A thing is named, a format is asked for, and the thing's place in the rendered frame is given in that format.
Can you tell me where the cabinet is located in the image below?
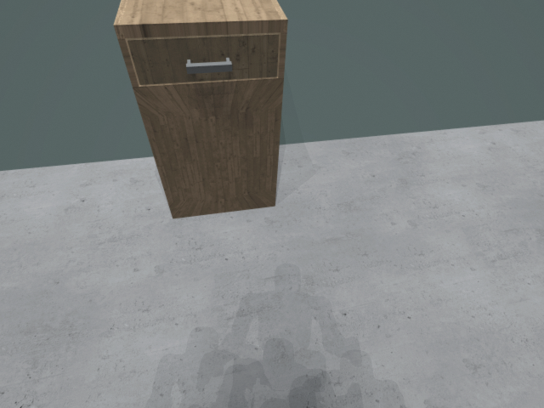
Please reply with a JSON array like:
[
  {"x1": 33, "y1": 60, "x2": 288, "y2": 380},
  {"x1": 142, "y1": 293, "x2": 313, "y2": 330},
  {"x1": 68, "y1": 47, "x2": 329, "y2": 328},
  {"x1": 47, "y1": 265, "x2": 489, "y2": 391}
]
[{"x1": 113, "y1": 0, "x2": 288, "y2": 218}]

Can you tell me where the handle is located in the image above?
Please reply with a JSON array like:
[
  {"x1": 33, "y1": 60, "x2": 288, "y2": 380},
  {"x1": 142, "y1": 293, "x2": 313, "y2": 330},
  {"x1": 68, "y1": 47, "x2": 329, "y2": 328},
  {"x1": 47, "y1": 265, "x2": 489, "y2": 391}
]
[{"x1": 186, "y1": 58, "x2": 232, "y2": 74}]

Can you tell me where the drawer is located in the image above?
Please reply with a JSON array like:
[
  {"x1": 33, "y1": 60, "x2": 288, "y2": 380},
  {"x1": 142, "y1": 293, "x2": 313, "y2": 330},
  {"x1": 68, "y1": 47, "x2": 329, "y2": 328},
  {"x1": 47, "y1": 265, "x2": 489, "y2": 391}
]
[{"x1": 127, "y1": 33, "x2": 279, "y2": 85}]

